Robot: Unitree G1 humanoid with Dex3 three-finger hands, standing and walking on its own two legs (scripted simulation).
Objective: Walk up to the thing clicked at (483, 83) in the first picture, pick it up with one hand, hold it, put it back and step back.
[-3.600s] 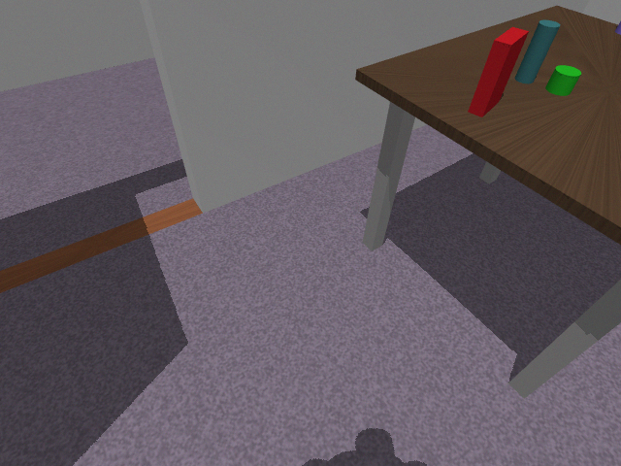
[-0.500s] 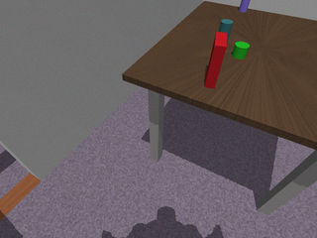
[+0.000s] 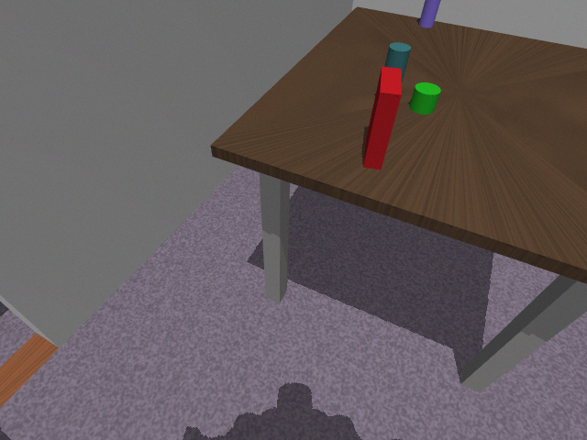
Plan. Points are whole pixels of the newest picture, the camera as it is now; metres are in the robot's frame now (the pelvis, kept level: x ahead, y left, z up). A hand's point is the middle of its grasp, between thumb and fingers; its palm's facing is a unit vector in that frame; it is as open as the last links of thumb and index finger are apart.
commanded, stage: walk up
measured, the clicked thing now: (381, 120) +0.71 -0.18 +0.06
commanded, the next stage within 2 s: stand in 0.42 s
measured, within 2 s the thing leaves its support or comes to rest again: neither
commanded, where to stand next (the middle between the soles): +0.04 -0.01 m, yaw +3 degrees
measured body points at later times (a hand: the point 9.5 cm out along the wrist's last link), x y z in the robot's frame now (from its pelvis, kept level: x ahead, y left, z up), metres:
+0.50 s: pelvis +0.01 +0.00 +0.00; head +0.03 +0.00 +0.45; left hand +0.10 +0.30 -0.13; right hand +0.10 -0.31 -0.13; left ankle +0.01 +0.14 -0.74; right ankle +0.01 -0.14 -0.74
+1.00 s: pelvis +0.01 +0.01 +0.00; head +0.02 +0.01 +0.45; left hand +0.09 +0.31 -0.13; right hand +0.09 -0.29 -0.13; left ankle +0.01 +0.14 -0.74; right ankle +0.01 -0.14 -0.74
